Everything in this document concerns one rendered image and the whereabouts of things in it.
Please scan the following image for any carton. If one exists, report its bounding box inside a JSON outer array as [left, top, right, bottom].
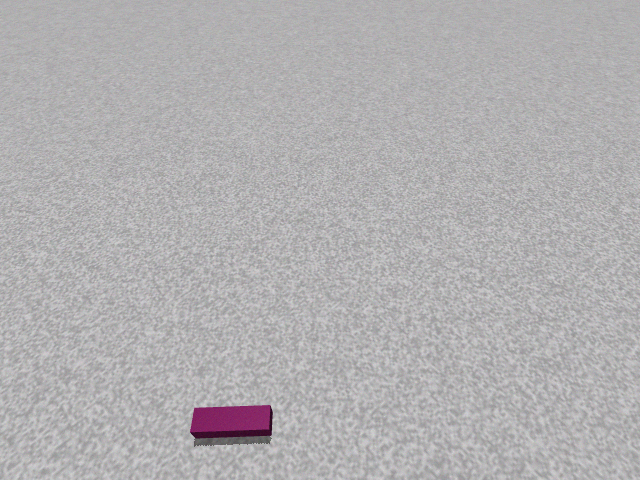
[[190, 405, 273, 438]]

